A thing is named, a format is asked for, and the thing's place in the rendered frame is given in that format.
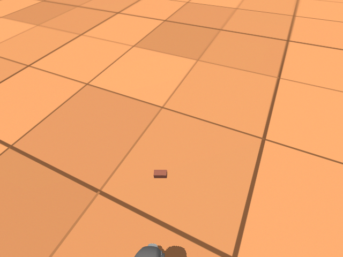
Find small box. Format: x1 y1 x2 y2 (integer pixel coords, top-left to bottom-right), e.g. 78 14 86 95
154 170 167 178

